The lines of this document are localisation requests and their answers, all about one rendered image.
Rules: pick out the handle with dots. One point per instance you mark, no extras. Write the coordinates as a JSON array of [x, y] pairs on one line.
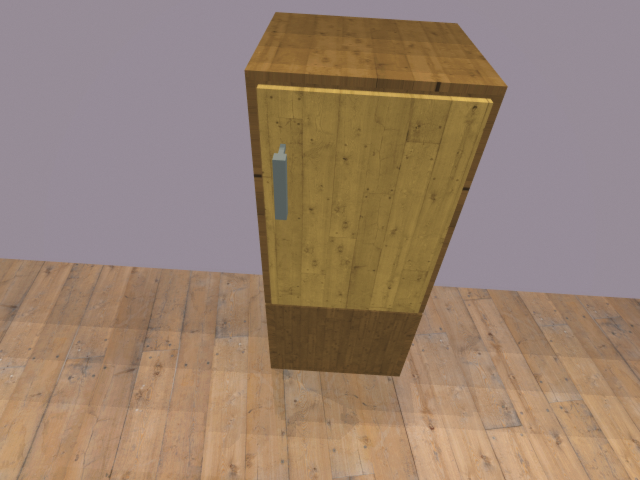
[[279, 163]]

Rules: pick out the cupboard door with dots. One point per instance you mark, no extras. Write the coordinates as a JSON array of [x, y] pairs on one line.
[[373, 181]]

